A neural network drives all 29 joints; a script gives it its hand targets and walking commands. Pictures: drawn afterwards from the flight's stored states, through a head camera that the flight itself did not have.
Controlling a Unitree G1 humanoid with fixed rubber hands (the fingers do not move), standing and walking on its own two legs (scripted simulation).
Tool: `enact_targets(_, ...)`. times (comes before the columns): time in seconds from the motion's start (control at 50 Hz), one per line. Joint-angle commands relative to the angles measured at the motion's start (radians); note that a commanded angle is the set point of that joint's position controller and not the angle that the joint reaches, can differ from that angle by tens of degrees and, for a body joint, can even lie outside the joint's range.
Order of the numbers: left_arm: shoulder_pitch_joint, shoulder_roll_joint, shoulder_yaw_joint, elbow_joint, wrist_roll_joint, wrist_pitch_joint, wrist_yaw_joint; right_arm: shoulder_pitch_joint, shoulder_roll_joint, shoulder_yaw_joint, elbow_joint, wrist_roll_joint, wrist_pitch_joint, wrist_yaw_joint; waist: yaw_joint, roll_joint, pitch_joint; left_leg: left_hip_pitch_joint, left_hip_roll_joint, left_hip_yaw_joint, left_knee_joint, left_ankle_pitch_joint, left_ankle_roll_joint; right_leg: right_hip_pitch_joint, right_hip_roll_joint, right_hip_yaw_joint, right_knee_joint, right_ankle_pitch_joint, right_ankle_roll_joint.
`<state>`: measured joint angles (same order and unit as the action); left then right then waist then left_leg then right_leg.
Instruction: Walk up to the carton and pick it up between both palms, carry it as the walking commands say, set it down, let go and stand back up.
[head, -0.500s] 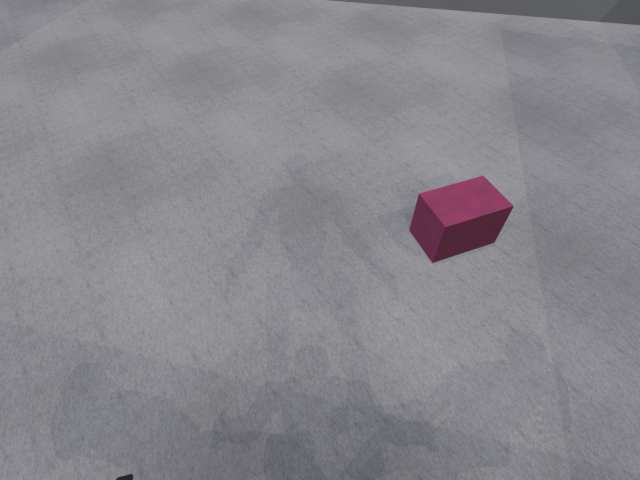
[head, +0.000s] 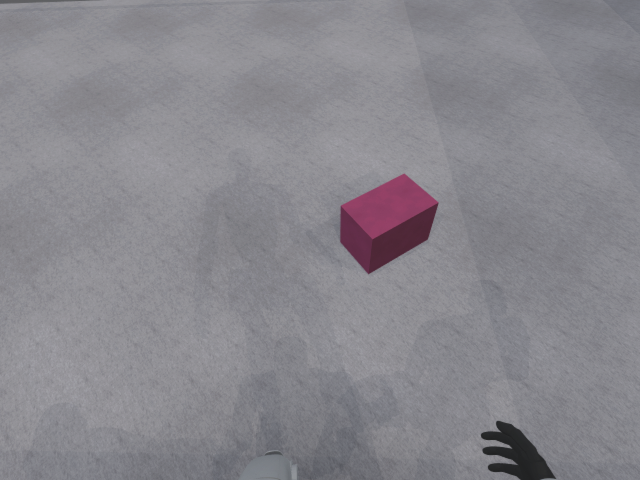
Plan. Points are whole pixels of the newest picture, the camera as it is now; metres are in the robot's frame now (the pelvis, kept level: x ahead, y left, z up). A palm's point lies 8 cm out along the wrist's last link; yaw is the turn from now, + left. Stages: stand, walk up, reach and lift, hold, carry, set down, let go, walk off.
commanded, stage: walk up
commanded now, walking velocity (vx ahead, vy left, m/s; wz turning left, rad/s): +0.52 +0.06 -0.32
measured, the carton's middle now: (386, 223) +1.06 -0.16 -0.67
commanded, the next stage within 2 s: none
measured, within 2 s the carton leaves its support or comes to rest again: neither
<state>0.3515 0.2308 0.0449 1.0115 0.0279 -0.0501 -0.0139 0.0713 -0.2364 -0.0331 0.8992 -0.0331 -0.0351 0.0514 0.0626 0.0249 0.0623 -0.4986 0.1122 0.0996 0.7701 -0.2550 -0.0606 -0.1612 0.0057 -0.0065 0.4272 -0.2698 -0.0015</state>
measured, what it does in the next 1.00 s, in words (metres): walks ahead: left foot, then right foot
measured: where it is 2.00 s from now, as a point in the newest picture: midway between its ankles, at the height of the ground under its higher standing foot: (375, 358)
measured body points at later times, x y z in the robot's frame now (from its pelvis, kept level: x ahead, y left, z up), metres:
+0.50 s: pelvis +0.23 +0.01 +0.01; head +0.26 +0.02 +0.45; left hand +0.42 +0.21 -0.14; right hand +0.10 -0.24 -0.12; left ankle +0.16 +0.13 -0.74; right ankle +0.32 -0.17 -0.69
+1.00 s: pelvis +0.43 -0.05 +0.00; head +0.47 -0.05 +0.45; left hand +0.38 +0.20 -0.15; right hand +0.55 -0.30 -0.14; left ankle +0.55 +0.08 -0.72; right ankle +0.38 -0.17 -0.74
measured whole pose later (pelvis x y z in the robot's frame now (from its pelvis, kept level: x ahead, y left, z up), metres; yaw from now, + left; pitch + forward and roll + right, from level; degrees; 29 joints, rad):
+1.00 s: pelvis +0.43 -0.05 +0.00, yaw -6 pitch -1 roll -1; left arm 0.40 0.21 0.05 1.09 0.03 -0.05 0.00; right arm 0.07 -0.21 -0.05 0.95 -0.01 0.00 0.03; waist 0.08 0.02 0.09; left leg -0.46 0.13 0.11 0.66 -0.20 -0.06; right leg -0.11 -0.05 -0.14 0.42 -0.29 0.01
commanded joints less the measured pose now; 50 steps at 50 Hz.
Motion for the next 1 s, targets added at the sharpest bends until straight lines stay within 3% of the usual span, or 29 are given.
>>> enact_targets(0.0,-0.010,0.190,0.044,-0.053,0.001,-0.015,0.006,-0.036,-0.056,-0.013,-0.049,0.007,-0.015,-0.004,-0.017,-0.153,0.005,0.093,-0.006,0.005,-0.177,0.052,-0.008,-0.046,-0.250,0.236,-0.241,0.005,-0.159)
enact_targets(0.04,-0.015,0.195,0.045,-0.044,0.001,-0.014,0.005,-0.008,-0.055,-0.017,-0.037,0.011,-0.025,-0.010,-0.034,-0.138,-0.003,0.194,-0.018,0.015,-0.262,0.079,-0.008,-0.062,-0.240,0.220,-0.190,0.048,-0.145)
enact_targets(0.06,-0.021,0.194,0.045,-0.041,-0.003,-0.013,0.004,0.040,-0.063,-0.022,-0.018,0.013,-0.031,-0.015,-0.059,-0.112,-0.026,0.297,-0.030,0.038,-0.321,0.112,-0.001,-0.084,-0.214,0.192,-0.123,0.080,-0.129)
enact_targets(0.08,-0.017,0.167,0.039,-0.040,-0.006,-0.015,-0.003,0.144,-0.097,-0.035,0.021,0.012,-0.041,-0.025,-0.102,-0.055,-0.089,0.462,-0.029,0.041,-0.349,0.097,0.020,-0.126,-0.145,0.143,0.032,0.088,-0.106)
enact_targets(0.1,-0.030,0.126,0.033,-0.049,-0.012,-0.015,-0.007,0.323,-0.191,-0.062,0.063,-0.006,-0.052,-0.042,-0.183,0.069,-0.171,0.680,0.162,-0.204,-0.406,-0.055,0.078,-0.312,-0.037,0.048,0.351,-0.024,-0.065)
enact_targets(0.12,-0.008,0.076,0.028,-0.086,-0.011,-0.012,-0.003,0.450,-0.334,-0.092,0.077,-0.021,-0.047,-0.055,-0.215,0.326,-0.260,0.799,0.443,-0.611,-0.570,-0.158,0.171,-0.507,0.041,-0.027,0.654,-0.276,-0.016)
enact_targets(0.14,-0.012,0.105,0.033,-0.067,0.004,-0.008,0.001,0.393,-0.295,-0.084,0.066,-0.010,-0.045,-0.054,-0.172,0.219,-0.215,0.707,0.433,-0.646,-0.585,-0.164,0.186,-0.502,-0.039,0.069,0.768,-0.215,-0.021)
enact_targets(0.16,-0.037,0.099,0.031,-0.055,0.004,-0.008,-0.002,0.309,-0.228,-0.069,0.055,-0.010,-0.048,-0.053,-0.134,0.145,-0.135,0.587,0.383,-0.533,-0.594,-0.170,0.183,-0.487,-0.069,0.083,0.797,-0.130,-0.028)
enact_targets(0.2,-0.063,0.070,0.026,-0.053,0.006,0.001,-0.015,0.226,-0.131,-0.042,0.047,-0.007,-0.058,-0.053,-0.085,0.078,-0.021,0.452,0.289,-0.336,-0.611,-0.074,0.165,-0.468,-0.114,0.074,0.765,-0.011,-0.020)
enact_targets(0.22,-0.064,0.060,0.027,-0.046,0.009,0.013,-0.022,0.230,-0.107,-0.035,0.055,-0.003,-0.061,-0.053,-0.076,0.071,-0.007,0.438,0.266,-0.271,-0.609,0.053,0.151,-0.461,-0.114,0.054,0.756,0.018,-0.011)
enact_targets(0.24,-0.067,0.060,0.032,-0.045,0.014,0.028,-0.033,0.276,-0.131,-0.039,0.070,0.001,-0.063,-0.061,-0.075,0.031,-0.018,0.457,0.283,-0.261,-0.564,0.294,0.141,-0.467,-0.107,0.051,0.772,0.037,0.008)
enact_targets(0.26,-0.069,0.055,0.029,-0.046,0.015,0.039,-0.041,0.314,-0.144,-0.044,0.086,0.009,-0.065,-0.066,-0.072,0.032,-0.041,0.489,0.283,-0.225,-0.509,0.507,0.127,-0.474,-0.105,0.051,0.774,0.052,0.022)
enact_targets(0.28,-0.074,0.043,0.023,-0.048,0.015,0.047,-0.047,0.327,-0.139,-0.044,0.095,0.016,-0.067,-0.067,-0.068,0.065,-0.057,0.510,0.268,-0.170,-0.484,0.607,0.119,-0.479,-0.105,0.043,0.764,0.069,0.029)
enact_targets(0.34,-0.184,0.021,0.005,-0.092,0.013,0.065,-0.063,0.348,-0.124,-0.043,0.105,0.017,-0.063,-0.066,-0.081,0.154,-0.009,0.465,0.230,-0.093,-0.540,0.477,0.114,-0.495,-0.108,0.003,0.659,0.132,0.047)
enact_targets(0.46,-0.382,0.023,-0.002,-0.150,-0.006,0.055,-0.083,0.382,-0.152,-0.048,0.106,-0.001,-0.050,-0.067,-0.123,0.147,0.076,0.408,0.219,-0.007,-0.613,0.310,0.132,-0.371,-0.091,-0.063,0.254,0.166,0.038)
enact_targets(0.52,-0.383,0.043,0.008,-0.142,0.004,0.041,-0.076,0.401,-0.172,-0.050,0.117,-0.005,-0.045,-0.066,-0.121,0.185,0.043,0.422,0.212,0.027,-0.563,0.282,0.134,-0.268,-0.077,-0.089,0.156,0.091,0.011)
enact_targets(0.54,-0.343,0.049,0.008,-0.129,0.008,0.028,-0.063,0.395,-0.146,-0.039,0.131,-0.001,-0.041,-0.058,-0.098,0.203,0.009,0.425,0.170,0.067,-0.495,0.267,0.134,-0.197,-0.065,-0.115,0.123,0.064,-0.004)
enact_targets(0.56,-0.273,0.068,0.016,-0.102,0.009,0.017,-0.050,0.401,-0.128,-0.034,0.139,0.001,-0.036,-0.053,-0.057,0.144,-0.033,0.375,0.142,0.077,-0.381,0.290,0.127,-0.064,-0.058,-0.143,0.070,0.088,-0.016)
enact_targets(0.58,-0.138,0.106,0.033,-0.047,0.010,0.005,-0.032,0.397,-0.108,-0.026,0.133,0.001,-0.032,-0.047,0.002,0.032,-0.118,0.282,0.096,0.080,-0.189,0.314,0.108,0.146,-0.057,-0.147,0.045,0.089,-0.041)
enact_targets(0.6,0.054,0.198,0.062,0.005,0.025,-0.008,-0.012,0.362,-0.070,-0.018,0.095,0.001,-0.036,-0.042,0.089,-0.197,-0.230,0.080,0.041,0.063,0.127,0.038,0.079,0.362,-0.222,0.071,-0.012,-0.009,-0.081)
enact_targets(0.62,0.151,0.316,0.079,0.018,0.020,-0.011,0.005,0.366,-0.009,-0.007,0.043,0.018,-0.041,-0.042,0.099,-0.456,-0.311,-0.115,-0.051,0.014,0.380,-0.309,0.056,0.476,-0.495,0.492,-0.184,0.033,-0.164)
enact_targets(0.64,0.120,0.289,0.069,0.023,-0.002,-0.005,0.008,0.306,-0.067,-0.024,0.045,0.019,-0.042,-0.044,0.074,-0.323,-0.307,-0.107,0.002,-0.098,0.479,-0.317,0.063,0.399,-0.485,0.503,-0.182,0.067,-0.193)
enact_targets(0.68,-0.029,0.184,0.047,-0.008,-0.001,-0.018,0.008,0.299,-0.061,-0.035,0.089,0.015,-0.038,-0.047,0.007,-0.142,-0.113,-0.086,0.044,-0.095,0.500,-0.214,0.058,0.157,-0.390,0.318,-0.187,0.204,-0.175)
enact_targets(0.72,-0.093,0.104,0.028,-0.032,-0.003,-0.033,0.008,0.343,-0.026,-0.036,0.123,0.002,-0.006,-0.047,-0.057,-0.066,-0.048,-0.024,0.058,-0.084,0.421,-0.112,0.046,0.043,-0.333,0.197,-0.172,0.389,-0.133)
enact_targets(0.76,-0.077,0.109,0.026,-0.027,-0.003,-0.043,0.010,0.333,-0.002,-0.032,0.121,0.004,0.024,-0.042,-0.068,-0.139,-0.053,0.003,0.055,-0.077,0.379,-0.067,0.025,0.004,-0.341,0.154,-0.169,0.505,-0.129)
enact_targets(0.82,-0.030,0.102,0.027,-0.008,-0.001,-0.047,0.019,0.205,-0.004,-0.029,0.084,0.013,0.045,-0.029,-0.044,-0.190,-0.032,-0.019,0.048,-0.059,0.264,-0.010,0.015,0.008,-0.334,0.068,-0.178,0.568,-0.123)
enact_targets(0.88,-0.021,0.097,0.026,0.002,0.004,-0.037,0.021,0.091,-0.001,-0.021,0.040,0.020,0.047,-0.017,-0.034,-0.203,-0.003,0.045,0.033,-0.033,0.041,0.025,0.014,-0.020,-0.285,-0.006,-0.184,0.477,-0.112)
enact_targets(0.92,-0.012,0.090,0.023,0.018,0.005,-0.018,0.018,0.025,0.005,-0.014,0.013,0.025,0.029,-0.016,-0.031,-0.268,0.001,0.124,-0.001,0.017,-0.097,0.077,0.008,-0.048,-0.213,-0.046,-0.168,0.316,-0.112)
enact_targets(0.98,0.032,0.122,0.031,0.043,0.000,0.001,0.017,0.052,-0.013,-0.025,0.028,0.024,0.009,-0.032,-0.044,-0.154,-0.007,0.236,-0.027,0.058,-0.225,0.081,-0.007,-0.080,-0.238,0.020,-0.126,0.221,-0.119)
